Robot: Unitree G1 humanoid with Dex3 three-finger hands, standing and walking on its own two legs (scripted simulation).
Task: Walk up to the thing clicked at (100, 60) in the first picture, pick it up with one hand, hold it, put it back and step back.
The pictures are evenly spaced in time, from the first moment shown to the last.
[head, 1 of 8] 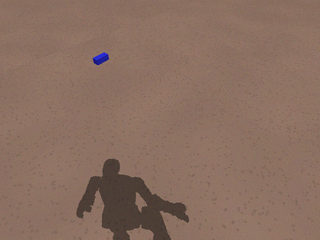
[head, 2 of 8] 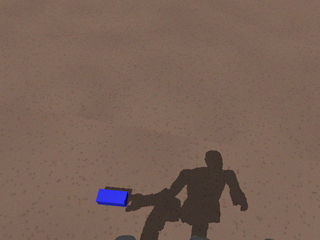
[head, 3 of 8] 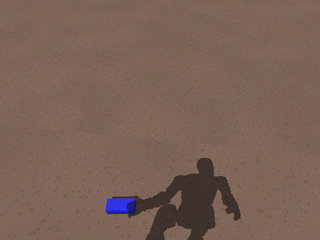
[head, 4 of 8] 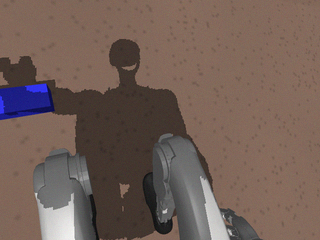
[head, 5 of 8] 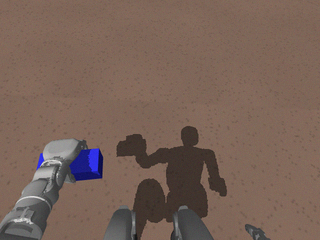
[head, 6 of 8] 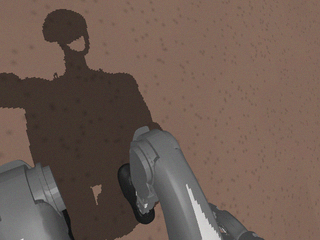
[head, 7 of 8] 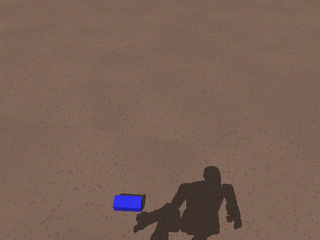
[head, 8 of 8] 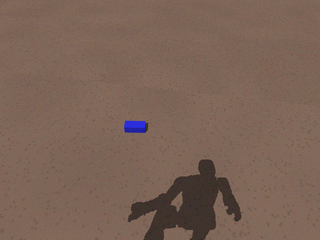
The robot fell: no
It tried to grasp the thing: yes
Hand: left
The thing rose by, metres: 0.67
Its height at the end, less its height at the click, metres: +0.00
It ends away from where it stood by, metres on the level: 0.01
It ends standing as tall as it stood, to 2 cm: yes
